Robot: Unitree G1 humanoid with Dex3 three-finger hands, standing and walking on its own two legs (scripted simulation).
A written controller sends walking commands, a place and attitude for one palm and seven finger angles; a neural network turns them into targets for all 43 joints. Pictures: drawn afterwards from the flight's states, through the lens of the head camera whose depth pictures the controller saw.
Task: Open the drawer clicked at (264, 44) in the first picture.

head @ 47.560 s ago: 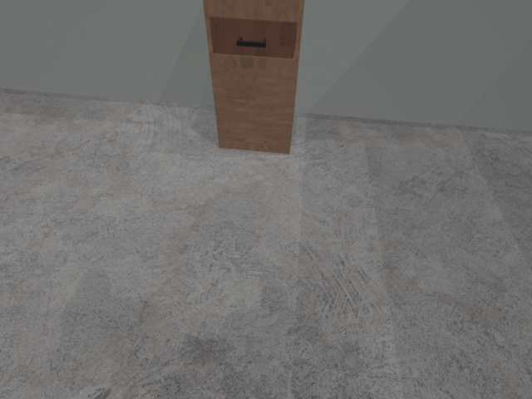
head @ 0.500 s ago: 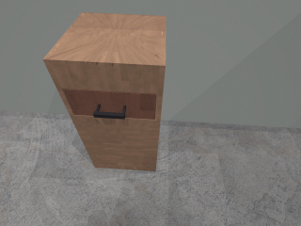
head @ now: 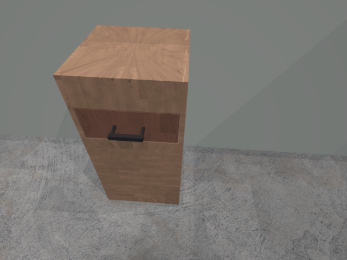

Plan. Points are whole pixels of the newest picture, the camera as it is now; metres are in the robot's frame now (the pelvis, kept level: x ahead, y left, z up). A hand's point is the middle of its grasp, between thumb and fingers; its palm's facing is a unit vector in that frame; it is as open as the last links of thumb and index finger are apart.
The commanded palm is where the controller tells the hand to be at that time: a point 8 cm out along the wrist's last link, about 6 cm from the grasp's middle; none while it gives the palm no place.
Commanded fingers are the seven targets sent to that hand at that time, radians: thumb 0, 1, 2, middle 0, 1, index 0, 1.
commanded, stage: shuffle to correct the standing spot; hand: left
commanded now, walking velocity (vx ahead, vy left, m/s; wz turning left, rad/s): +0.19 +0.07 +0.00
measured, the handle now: (127, 133) +0.58 +0.21 -0.11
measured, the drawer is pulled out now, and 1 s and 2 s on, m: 0.00 0.00 0.00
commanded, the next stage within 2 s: come to a stop and stand still in 0.24 s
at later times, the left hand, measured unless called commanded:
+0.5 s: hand out of the picture +0.04 +0.17 -0.18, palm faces +0.04 -0.99 -0.15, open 7.4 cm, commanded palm none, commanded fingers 0.00 0.90 0.90 -0.20 -0.30 -0.20 -0.30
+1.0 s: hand out of the picture +0.05 +0.20 -0.18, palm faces +0.00 -0.98 -0.21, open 7.4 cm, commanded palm none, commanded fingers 0.00 0.90 0.90 -0.20 -0.30 -0.20 -0.30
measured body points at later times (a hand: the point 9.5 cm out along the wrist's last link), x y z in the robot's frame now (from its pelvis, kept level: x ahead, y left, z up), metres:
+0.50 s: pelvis +0.06 +0.02 -0.01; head +0.06 +0.02 +0.44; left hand +0.04 +0.22 -0.17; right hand +0.00 -0.18 -0.17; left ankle +0.00 +0.10 -0.74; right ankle +0.05 -0.11 -0.74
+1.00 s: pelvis +0.02 +0.02 -0.01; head +0.01 +0.02 +0.44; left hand +0.05 +0.25 -0.16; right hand +0.05 -0.21 -0.16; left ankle +0.00 +0.10 -0.74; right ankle +0.05 -0.11 -0.74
